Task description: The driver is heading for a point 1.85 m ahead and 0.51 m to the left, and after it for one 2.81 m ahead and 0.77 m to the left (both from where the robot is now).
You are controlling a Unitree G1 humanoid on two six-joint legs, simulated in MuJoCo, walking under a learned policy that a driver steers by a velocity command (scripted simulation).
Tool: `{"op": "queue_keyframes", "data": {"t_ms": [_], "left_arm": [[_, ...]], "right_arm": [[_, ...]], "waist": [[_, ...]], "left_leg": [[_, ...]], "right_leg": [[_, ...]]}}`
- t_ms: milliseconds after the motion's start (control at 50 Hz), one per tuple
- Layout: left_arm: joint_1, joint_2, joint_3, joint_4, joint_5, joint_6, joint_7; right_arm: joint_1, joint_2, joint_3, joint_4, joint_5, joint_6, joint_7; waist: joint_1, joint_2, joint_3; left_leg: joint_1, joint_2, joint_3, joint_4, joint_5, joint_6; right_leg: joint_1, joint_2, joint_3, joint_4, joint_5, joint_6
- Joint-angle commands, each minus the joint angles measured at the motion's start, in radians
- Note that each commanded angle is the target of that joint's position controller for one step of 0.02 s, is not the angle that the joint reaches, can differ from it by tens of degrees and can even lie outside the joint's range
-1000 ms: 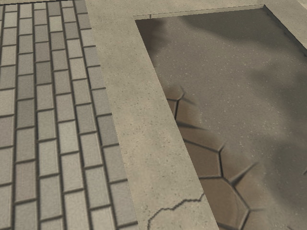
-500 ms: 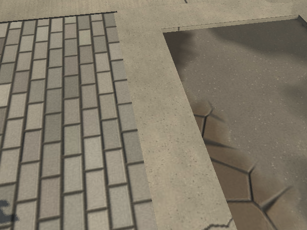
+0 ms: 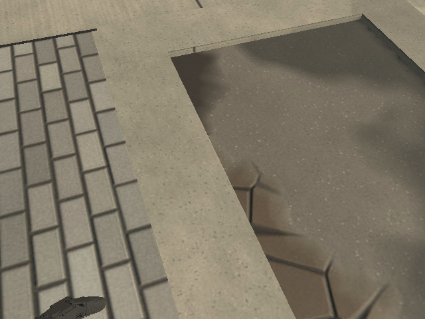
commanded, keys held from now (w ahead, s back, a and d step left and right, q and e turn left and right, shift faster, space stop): no key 0.18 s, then q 0.64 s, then no key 0.18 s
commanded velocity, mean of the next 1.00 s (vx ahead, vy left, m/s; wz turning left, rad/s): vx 0.08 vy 0.00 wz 0.32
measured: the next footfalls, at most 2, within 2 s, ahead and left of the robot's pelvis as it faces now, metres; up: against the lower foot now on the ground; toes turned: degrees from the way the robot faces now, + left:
right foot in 0.08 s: +0.24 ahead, -0.12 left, +0.00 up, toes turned -1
left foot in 0.54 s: +0.18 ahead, +0.11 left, +0.00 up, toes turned +12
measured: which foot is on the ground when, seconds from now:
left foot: down 0.00-0.08, up 0.10-0.52, down 0.54-1.00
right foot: up 0.00-0.06, down 0.08-0.54, up 0.56-1.00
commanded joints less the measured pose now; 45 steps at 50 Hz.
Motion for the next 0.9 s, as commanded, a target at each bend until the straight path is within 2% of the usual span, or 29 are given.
{"op": "queue_keyframes", "data": {"t_ms": [20,40,60,80,100,120,140,160,180,200,220,240,260,300,340,400,460,500,520,540,560,580,600,620,640,660,700,800,900], "left_arm": [[-0.06,0.093,0.023,-0.086,0.007,-0.028,-0.018],[0.02,0.122,0.036,-0.061,0.013,-0.029,-0.014],[0.151,0.157,0.052,-0.021,0.019,-0.032,-0.006],[0.281,0.218,0.062,0.006,0.04,-0.03,0.009],[0.297,0.263,0.058,0.009,0.059,-0.018,0.015],[0.334,0.193,0.046,0.011,0.035,-0.004,0.013],[0.256,0.172,0.04,0.008,0.016,0.008,0.014],[0.167,0.134,0.027,0.006,0.008,0.013,0.018],[0.105,0.094,0.012,0.005,0.012,0.013,0.019],[0.06,0.076,0.006,0.009,0.025,0.012,0.018],[0.029,0.078,0.008,0.017,0.039,0.01,0.014],[0.004,0.085,0.011,0.025,0.049,0.005,0.012],[-0.008,0.101,0.016,0.033,0.053,0.002,0.015],[0.0,0.158,0.036,0.047,0.043,0.011,0.03],[0.007,0.183,0.045,0.056,0.032,0.031,0.05],[0.005,0.181,0.046,0.067,0.023,0.057,0.068],[0.006,0.187,0.05,0.075,0.014,0.076,0.074],[-0.013,0.191,0.052,0.078,-0.002,0.091,0.075],[0.006,0.175,0.05,0.088,-0.01,0.098,0.076],[0.054,0.138,0.043,0.102,-0.007,0.103,0.075],[0.059,0.085,0.029,0.069,0.038,0.099,0.066],[-0.063,0.124,0.04,0.033,0.037,0.091,0.072],[-0.072,0.149,0.049,0.032,0.017,0.092,0.074],[-0.039,0.155,0.056,0.05,0.008,0.095,0.078],[-0.02,0.16,0.06,0.072,0.014,0.098,0.085],[-0.016,0.163,0.063,0.074,0.019,0.099,0.088],[-0.012,0.143,0.061,0.072,0.011,0.094,0.085],[-0.056,0.12,0.05,0.057,0.003,0.085,0.079],[-0.024,0.136,0.048,0.071,-0.003,0.079,0.062]], "right_arm": [[0.014,-0.181,-0.042,-0.033,0.0,0.01,-0.012],[-0.009,-0.193,-0.046,-0.041,0.002,0.013,-0.016],[-0.034,-0.189,-0.042,-0.05,0.004,0.017,-0.017],[-0.021,-0.149,-0.026,-0.076,-0.015,0.012,-0.019],[0.163,-0.024,0.012,-0.066,-0.03,0.001,-0.006],[0.202,-0.112,-0.004,-0.018,-0.005,-0.007,0.002],[0.088,-0.171,-0.024,-0.047,0.027,-0.004,0.004],[-0.015,-0.161,-0.022,-0.076,0.022,0.005,-0.005],[-0.064,-0.146,-0.024,-0.081,0.008,0.019,-0.014],[-0.04,-0.129,-0.025,-0.076,0.006,0.041,-0.02],[-0.003,-0.097,-0.02,-0.062,0.005,0.06,-0.025],[0.022,-0.069,-0.014,-0.055,0.004,0.073,-0.031],[0.02,-0.063,-0.012,-0.059,-0.001,0.08,-0.037],[-0.027,-0.092,-0.019,-0.087,-0.005,0.088,-0.041],[-0.087,-0.123,-0.031,-0.118,0.001,0.1,-0.04],[-0.155,-0.126,-0.041,-0.157,0.0,0.111,-0.037],[-0.174,-0.113,-0.045,-0.177,0.001,0.107,-0.022],[-0.134,-0.103,-0.05,-0.17,0.001,0.101,-0.007],[-0.105,-0.117,-0.058,-0.161,-0.004,0.099,-0.003],[-0.088,-0.174,-0.075,-0.168,-0.01,0.096,-0.007],[-0.103,-0.284,-0.097,-0.202,-0.009,0.099,-0.026],[-0.075,-0.287,-0.093,-0.217,-0.042,0.081,-0.016],[-0.1,-0.264,-0.089,-0.221,-0.049,0.06,-0.011],[-0.157,-0.243,-0.089,-0.228,-0.029,0.048,-0.014],[-0.193,-0.213,-0.081,-0.24,-0.011,0.047,-0.018],[-0.212,-0.2,-0.075,-0.247,0.0,0.05,-0.024],[-0.195,-0.187,-0.07,-0.253,-0.004,0.057,-0.033],[-0.167,-0.21,-0.083,-0.27,0.001,0.075,-0.049],[-0.201,-0.201,-0.077,-0.288,-0.011,0.09,-0.04]], "waist": [[0.049,0.135,0.015],[0.096,0.153,-0.042],[0.171,0.135,-0.124],[0.206,0.057,-0.271],[0.115,-0.218,-0.442],[0.162,-0.139,-0.574],[0.165,-0.096,-0.427],[0.142,-0.022,-0.283],[0.115,0.016,-0.191],[0.071,-0.01,-0.155],[0.043,-0.038,-0.14],[0.026,-0.056,-0.132],[0.024,-0.071,-0.13],[0.045,-0.079,-0.148],[0.068,-0.069,-0.132],[0.086,-0.064,-0.077],[0.089,-0.051,-0.074],[0.054,-0.048,-0.089],[0.044,-0.036,-0.095],[0.056,0.083,-0.076],[0.11,0.375,-0.064],[0.029,0.332,-0.086],[0.046,0.228,-0.091],[0.08,0.178,-0.089],[0.091,0.143,-0.101],[0.101,0.144,-0.107],[0.103,0.151,-0.137],[0.071,0.176,-0.128],[0.06,0.205,-0.128]], "left_leg": [[-0.011,0.272,-0.101,0.098,0.719,0.098],[0.003,0.256,-0.097,0.19,0.856,0.08],[-0.025,0.208,-0.065,0.355,0.907,0.045],[-0.211,0.156,-0.05,0.603,0.643,0.003],[-0.561,-0.012,-0.059,1.006,-0.268,-0.071],[-0.602,-0.018,-0.236,1.139,-0.401,-0.081],[-0.674,0.041,-0.203,1.146,-0.342,-0.084],[-0.692,0.091,-0.149,1.074,-0.269,-0.092],[-0.66,0.123,-0.137,1.002,-0.216,-0.1],[-0.561,0.149,-0.139,0.928,-0.182,-0.106],[-0.463,0.147,-0.121,0.852,-0.155,-0.113],[-0.395,0.142,-0.103,0.776,-0.151,-0.12],[-0.365,0.137,-0.09,0.717,-0.137,-0.122],[-0.375,0.138,-0.072,0.674,-0.052,-0.111],[-0.416,0.149,-0.069,0.68,-0.015,-0.097],[-0.47,0.157,-0.057,0.663,-0.037,-0.082],[-0.455,0.143,-0.027,0.576,-0.054,-0.065],[-0.369,0.108,0.019,0.414,0.032,-0.039],[-0.311,0.086,0.02,0.321,0.099,-0.014],[-0.257,0.151,-0.113,0.184,0.258,0.034],[-0.143,0.383,-0.447,0.158,0.604,0.162],[-0.193,0.447,-0.56,0.108,0.609,0.299],[-0.187,0.396,-0.486,0.112,0.576,0.277],[-0.175,0.345,-0.414,0.131,0.549,0.219],[-0.168,0.317,-0.378,0.141,0.533,0.179],[-0.181,0.3,-0.355,0.145,0.563,0.169],[-0.167,0.276,-0.339,0.152,0.61,0.173],[-0.122,0.256,-0.382,0.163,0.504,0.176],[-0.206,0.252,-0.414,0.182,0.488,0.182]], "right_leg": [[0.087,0.06,-0.024,-0.051,-0.041,-0.04],[0.19,0.09,-0.04,-0.061,-0.055,-0.061],[0.369,0.097,-0.055,-0.117,0.054,-0.091],[0.684,-0.055,0.076,-0.027,0.412,-0.147],[1.048,-0.364,0.456,0.026,0.745,-0.352],[1.071,-0.376,0.561,-0.013,0.652,-0.399],[0.937,-0.323,0.43,-0.075,0.479,-0.358],[0.772,-0.257,0.334,-0.125,0.361,-0.301],[0.614,-0.217,0.273,-0.17,0.307,-0.273],[0.48,-0.188,0.205,-0.211,0.265,-0.249],[0.372,-0.167,0.152,-0.246,0.226,-0.238],[0.302,-0.155,0.102,-0.265,0.223,-0.237],[0.275,-0.152,0.072,-0.273,0.223,-0.24],[0.299,-0.181,0.069,-0.293,0.118,-0.251],[0.313,-0.21,0.08,-0.329,-0.107,-0.252],[0.334,-0.229,0.078,-0.351,-0.29,-0.238],[0.399,-0.238,0.051,-0.306,-0.248,-0.22],[0.419,-0.218,0.002,-0.223,-0.191,-0.18],[0.408,-0.189,-0.03,-0.152,-0.204,-0.136],[0.343,-0.117,-0.105,0.015,-0.294,-0.05],[0.083,0.038,-0.187,0.303,-0.65,0.057],[-0.015,0.112,-0.033,0.488,-0.783,0.065],[-0.036,0.084,0.03,0.575,-0.717,0.054],[-0.05,0.066,0.048,0.583,-0.626,0.047],[-0.047,0.053,0.057,0.574,-0.574,0.051],[-0.023,0.055,0.057,0.58,-0.529,0.06],[0.011,0.073,0.055,0.576,-0.475,0.074],[0.041,0.087,0.073,0.334,-0.436,0.1],[0.201,0.086,0.054,0.196,-0.456,0.096]]}}
Velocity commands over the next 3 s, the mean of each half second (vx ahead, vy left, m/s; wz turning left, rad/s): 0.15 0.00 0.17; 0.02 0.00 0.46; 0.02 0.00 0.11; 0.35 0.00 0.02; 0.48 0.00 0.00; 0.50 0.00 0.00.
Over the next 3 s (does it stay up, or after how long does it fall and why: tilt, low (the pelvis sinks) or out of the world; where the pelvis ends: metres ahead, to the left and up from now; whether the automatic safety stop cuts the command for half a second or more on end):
stays up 0.85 0.25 0.01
